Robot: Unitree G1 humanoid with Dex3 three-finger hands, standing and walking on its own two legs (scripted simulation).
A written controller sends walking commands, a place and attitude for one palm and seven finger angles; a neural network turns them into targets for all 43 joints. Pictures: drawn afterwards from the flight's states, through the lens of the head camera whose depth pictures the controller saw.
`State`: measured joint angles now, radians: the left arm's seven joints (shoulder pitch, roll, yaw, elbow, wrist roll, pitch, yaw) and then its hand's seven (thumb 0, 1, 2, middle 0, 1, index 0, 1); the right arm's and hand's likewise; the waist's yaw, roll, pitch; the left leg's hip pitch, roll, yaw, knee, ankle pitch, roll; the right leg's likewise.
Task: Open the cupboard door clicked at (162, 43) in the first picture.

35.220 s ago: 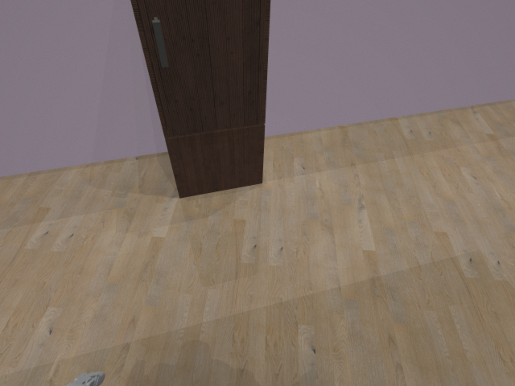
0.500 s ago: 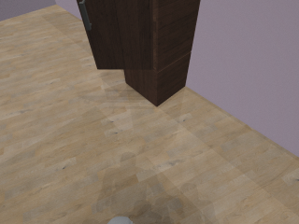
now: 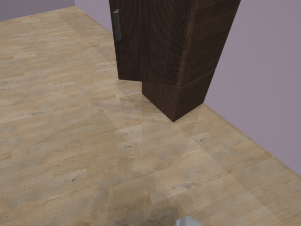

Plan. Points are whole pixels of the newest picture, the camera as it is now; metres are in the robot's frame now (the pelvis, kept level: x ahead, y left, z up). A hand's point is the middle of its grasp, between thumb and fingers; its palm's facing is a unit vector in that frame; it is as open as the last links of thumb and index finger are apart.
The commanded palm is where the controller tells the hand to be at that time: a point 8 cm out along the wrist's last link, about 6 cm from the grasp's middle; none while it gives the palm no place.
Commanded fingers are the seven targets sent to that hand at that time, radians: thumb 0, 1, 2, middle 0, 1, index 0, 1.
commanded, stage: take the last steps up to it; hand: left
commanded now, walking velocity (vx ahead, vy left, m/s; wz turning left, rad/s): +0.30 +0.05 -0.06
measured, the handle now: (118, 24) +1.03 +0.26 +0.04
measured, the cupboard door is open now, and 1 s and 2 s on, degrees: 45 45 45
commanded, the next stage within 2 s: come to a stop and stand still in 1.08 s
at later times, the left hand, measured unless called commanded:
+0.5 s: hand (111, 191) +0.25 +0.15 -0.16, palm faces +0.07 -0.97 -0.23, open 7.0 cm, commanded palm none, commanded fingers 0.00 0.90 0.90 -0.20 -0.30 -0.20 -0.30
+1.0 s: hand (99, 162) +0.35 +0.22 -0.18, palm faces +0.05 -0.99 -0.16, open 7.4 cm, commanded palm none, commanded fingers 0.00 0.90 0.90 -0.20 -0.30 -0.20 -0.30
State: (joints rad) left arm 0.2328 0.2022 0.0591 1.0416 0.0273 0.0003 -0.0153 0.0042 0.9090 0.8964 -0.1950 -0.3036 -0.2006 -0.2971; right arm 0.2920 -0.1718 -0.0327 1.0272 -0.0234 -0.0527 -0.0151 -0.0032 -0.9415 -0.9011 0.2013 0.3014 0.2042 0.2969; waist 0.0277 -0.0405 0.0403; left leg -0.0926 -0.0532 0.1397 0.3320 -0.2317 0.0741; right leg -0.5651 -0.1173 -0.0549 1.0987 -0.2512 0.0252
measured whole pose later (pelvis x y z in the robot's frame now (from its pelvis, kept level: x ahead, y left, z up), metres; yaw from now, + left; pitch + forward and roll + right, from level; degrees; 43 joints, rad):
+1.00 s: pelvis +0.34 +0.05 +0.00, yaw -2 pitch -1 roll +2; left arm 0.27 0.16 0.05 1.08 0.02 -0.01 -0.01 0.00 0.91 0.90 -0.20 -0.30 -0.20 -0.30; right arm 0.21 -0.16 -0.04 1.01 -0.02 -0.07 -0.03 -0.01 -0.95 -0.90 0.20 0.30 0.20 0.30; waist 0.04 -0.04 0.06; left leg -0.20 -0.01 0.17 0.41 -0.21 0.06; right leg -0.51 -0.10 -0.05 1.08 -0.33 0.00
